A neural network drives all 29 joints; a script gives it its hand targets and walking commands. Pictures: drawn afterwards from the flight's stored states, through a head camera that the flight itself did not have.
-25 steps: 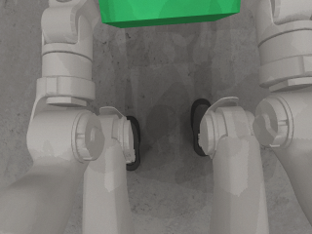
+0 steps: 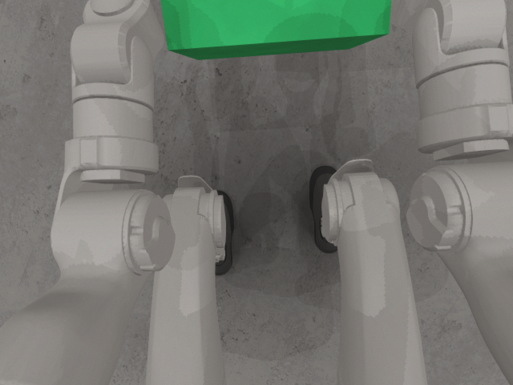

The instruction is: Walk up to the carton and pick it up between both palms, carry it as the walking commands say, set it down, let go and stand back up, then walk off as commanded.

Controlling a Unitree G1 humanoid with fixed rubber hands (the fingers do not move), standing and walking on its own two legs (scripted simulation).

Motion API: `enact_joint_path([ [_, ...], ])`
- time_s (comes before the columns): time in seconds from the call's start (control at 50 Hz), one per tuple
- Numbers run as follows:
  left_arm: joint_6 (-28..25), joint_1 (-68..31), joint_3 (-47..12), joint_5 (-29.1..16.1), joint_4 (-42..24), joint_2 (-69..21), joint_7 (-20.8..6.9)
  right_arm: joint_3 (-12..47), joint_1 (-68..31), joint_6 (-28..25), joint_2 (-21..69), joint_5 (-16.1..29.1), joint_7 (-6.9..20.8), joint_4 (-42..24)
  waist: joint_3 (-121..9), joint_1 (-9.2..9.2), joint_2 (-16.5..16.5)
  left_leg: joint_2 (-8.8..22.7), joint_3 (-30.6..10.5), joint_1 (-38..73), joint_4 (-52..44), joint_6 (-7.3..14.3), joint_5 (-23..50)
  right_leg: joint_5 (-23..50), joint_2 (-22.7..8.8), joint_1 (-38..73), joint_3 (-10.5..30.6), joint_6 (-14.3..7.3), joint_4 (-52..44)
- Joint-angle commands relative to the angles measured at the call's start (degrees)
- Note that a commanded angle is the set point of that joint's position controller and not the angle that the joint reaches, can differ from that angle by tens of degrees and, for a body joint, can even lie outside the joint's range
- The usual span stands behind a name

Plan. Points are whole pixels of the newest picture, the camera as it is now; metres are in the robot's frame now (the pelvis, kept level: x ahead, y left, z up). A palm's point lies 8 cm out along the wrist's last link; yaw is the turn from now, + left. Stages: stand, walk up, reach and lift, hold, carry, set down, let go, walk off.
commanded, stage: reach and lift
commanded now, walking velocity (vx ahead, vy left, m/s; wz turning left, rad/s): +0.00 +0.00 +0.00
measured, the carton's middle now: out of the picture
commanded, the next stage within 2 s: none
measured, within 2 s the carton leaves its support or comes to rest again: neither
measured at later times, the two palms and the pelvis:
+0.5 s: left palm out of the picture +0.55 +0.12 -0.01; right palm out of the picture +0.54 -0.18 -0.02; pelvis +0.00 +0.00 +0.05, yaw +0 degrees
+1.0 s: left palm out of the picture +0.53 +0.13 +0.05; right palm out of the picture +0.52 -0.18 +0.04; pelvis +0.00 +0.00 +0.11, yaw -1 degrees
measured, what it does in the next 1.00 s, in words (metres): rises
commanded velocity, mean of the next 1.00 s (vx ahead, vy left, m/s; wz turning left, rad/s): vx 0.00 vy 0.00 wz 0.00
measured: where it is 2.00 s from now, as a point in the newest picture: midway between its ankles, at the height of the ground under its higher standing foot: (272, 236)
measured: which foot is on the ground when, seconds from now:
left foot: down 0.00-1.00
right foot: down 0.00-1.00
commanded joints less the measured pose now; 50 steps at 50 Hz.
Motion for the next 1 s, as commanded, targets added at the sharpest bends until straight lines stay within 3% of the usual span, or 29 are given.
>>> enact_joint_path([
  [0.0, -1.6, -45.0, -31.8, -12.0, -10.2, -62.4, -29.3, 27.2, -39.9, -2.2, 62.4, 11.4, 28.7, -10.3, -137.6, -0.08, -1.7, -6.2, 8.1, 23.5, -13.0, 2.0, 6.6, 8.6, 6.8, 48.5, -7.6, -1.2, -8.3],
  [0.02, -1.7, -45.1, -31.5, -11.6, -10.0, -62.1, -29.3, 26.9, -39.4, -2.1, 62.9, 11.2, 28.8, -9.0, -136.9, 0.43, -1.6, -6.2, 8.2, 23.3, -13.5, 2.1, 6.1, 7.9, 6.8, 48.2, -7.6, -1.3, -8.7],
  [0.04, -1.6, -44.6, -31.9, -12.0, -11.1, -62.5, -29.4, 27.7, -39.2, -1.9, 63.1, 11.4, 28.8, -10.9, -139.7, -0.43, -2.7, -6.4, 8.0, 24.3, -13.6, 2.1, 7.3, 9.5, 7.0, 50.7, -7.6, -1.0, -9.2],
  [0.08, -1.3, -44.0, -32.4, -12.7, -11.0, -63.2, -29.5, 28.5, -39.5, -1.7, 62.7, 11.7, 28.7, -11.6, -141.4, -0.48, -2.4, -6.5, 8.0, 25.4, -14.3, 2.1, 7.3, 9.4, 6.9, 52.3, -7.6, -1.0, -9.7],
  [0.12, -1.1, -42.8, -32.1, -11.6, -9.9, -63.0, -29.6, 28.2, -38.3, -1.5, 63.8, 11.5, 28.8, -10.6, -139.8, 0.35, -2.0, -6.4, 8.1, 25.1, -14.9, 2.1, 7.1, 9.3, 7.0, 51.8, -7.1, -1.0, -10.4],
  [0.16, -1.1, -43.4, -32.9, -12.2, -11.0, -63.9, -29.7, 28.2, -38.4, -1.6, 64.1, 11.5, 28.8, -11.9, -140.3, -0.29, -1.7, -6.3, 7.8, 26.5, -15.8, 1.9, 7.4, 9.4, 7.2, 52.6, -7.2, -1.1, -11.2],
  [0.2, -1.1, -42.8, -32.5, -12.6, -11.6, -64.1, -29.8, 29.2, -37.9, -1.3, 64.9, 11.7, 28.7, -12.6, -142.0, -0.17, -3.1, -6.5, 7.4, 27.5, -16.7, 2.3, 7.1, 9.1, 7.2, 55.1, -7.0, -0.8, -12.2],
  [0.22, -0.9, -42.0, -32.8, -12.4, -11.4, -63.9, -29.8, 29.8, -37.6, -1.3, 64.7, 12.1, 28.7, -13.6, -143.0, 0.59, -2.6, -6.5, 7.7, 28.0, -16.8, 2.1, 8.3, 10.4, 7.4, 55.7, -6.7, -0.8, -12.5],
  [0.32, -0.9, -42.1, -33.0, -11.9, -11.5, -64.1, -29.8, 29.7, -38.1, -1.2, 65.2, 12.2, 28.6, -14.1, -141.3, 1.0, -1.9, -6.4, 6.9, 29.2, -19.0, 2.4, 6.8, 8.7, 7.2, 55.9, -6.3, -0.7, -14.2],
  [0.36, -0.9, -42.0, -32.9, -12.2, -11.6, -64.2, -30.1, 29.7, -36.3, -0.8, 65.4, 11.5, 28.5, -13.0, -142.1, 0.28, -2.8, -6.5, 7.0, 29.6, -19.9, 2.4, 6.0, 8.0, 7.3, 57.9, -6.2, -0.7, -15.5],
  [0.42, -0.9, -40.4, -31.9, -11.3, -10.1, -64.1, -30.4, 30.3, -36.7, -0.8, 67.0, 12.0, 28.5, -13.5, -140.1, 1.63, -3.3, -6.6, 7.0, 29.0, -21.3, 2.8, 4.9, 7.1, 7.1, 59.2, -5.6, -0.4, -16.9],
  [0.5, -0.7, -40.1, -32.8, -11.6, -11.2, -65.0, -30.5, 30.0, -35.3, -0.7, 67.0, 11.7, 28.4, -14.0, -142.6, 1.26, -1.7, -6.4, 6.5, 33.0, -22.9, 2.6, 6.1, 7.9, 7.4, 60.6, -5.6, -0.6, -18.4],
  [0.56, -0.6, -39.4, -33.2, -11.7, -11.4, -65.0, -30.4, 30.1, -33.7, -0.4, 67.5, 11.1, 28.4, -13.6, -141.5, 0.3, -2.6, -6.4, 6.1, 33.0, -23.9, 2.6, 5.8, 7.9, 7.4, 61.4, -5.5, -0.5, -19.5],
  [0.62, -0.4, -37.1, -33.1, -11.2, -11.3, -66.2, -30.6, 31.6, -33.8, -0.5, 68.2, 11.7, 28.3, -16.4, -142.8, 1.45, -2.4, -6.5, 5.9, 35.6, -25.6, 2.9, 6.6, 8.3, 7.6, 64.1, -5.3, -0.3, -21.0],
  [0.7, -0.6, -37.5, -33.5, -11.0, -11.2, -66.8, -30.7, 31.1, -32.4, -0.5, 68.6, 11.2, 28.7, -14.0, -140.4, 0.84, -2.1, -6.3, 5.5, 36.2, -27.2, 2.6, 5.5, 7.1, 7.4, 63.2, -5.2, -0.5, -22.5],
  [0.78, -0.8, -36.3, -34.9, -11.3, -13.0, -67.2, -30.4, 32.8, -31.5, -0.4, 69.8, 11.9, 28.8, -16.3, -144.1, 1.66, -2.2, -6.4, 5.1, 40.0, -28.4, 2.5, 8.0, 9.4, 7.6, 66.2, -4.7, -0.5, -23.7],
  [0.88, -0.6, -33.3, -35.0, -11.1, -12.9, -68.2, -30.6, 33.2, -29.0, -0.4, 69.6, 11.5, 28.8, -16.7, -143.1, 0.75, -2.3, -6.3, 4.2, 42.2, -30.8, 2.6, 8.0, 9.3, 7.7, 68.8, -4.4, -0.5, -26.2],
  [0.98, -0.6, -32.0, -34.8, -10.2, -11.8, -68.4, -30.7, 33.1, -26.8, -0.2, 70.7, 11.1, 29.0, -15.0, -139.1, 1.59, -1.0, -6.0, 3.9, 42.9, -33.3, 2.6, 6.7, 7.9, 7.4, 69.1, -3.7, -0.8, -28.4],
])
